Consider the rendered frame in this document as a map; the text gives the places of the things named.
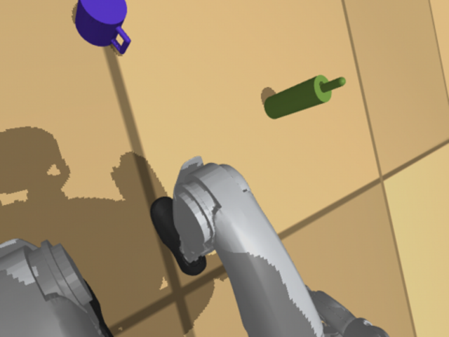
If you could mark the left robot foot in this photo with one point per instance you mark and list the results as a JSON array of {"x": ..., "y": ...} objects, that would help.
[{"x": 96, "y": 308}]

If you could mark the right robot hand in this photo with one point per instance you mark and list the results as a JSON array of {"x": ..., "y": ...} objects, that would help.
[{"x": 334, "y": 315}]

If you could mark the right robot foot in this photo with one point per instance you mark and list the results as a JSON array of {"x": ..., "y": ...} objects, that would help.
[{"x": 161, "y": 213}]

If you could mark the right robot arm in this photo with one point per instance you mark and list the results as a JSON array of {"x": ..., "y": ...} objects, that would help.
[{"x": 361, "y": 327}]

